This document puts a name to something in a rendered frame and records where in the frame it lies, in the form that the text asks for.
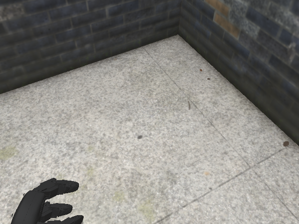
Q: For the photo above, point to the left robot hand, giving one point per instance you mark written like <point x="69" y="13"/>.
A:
<point x="34" y="209"/>

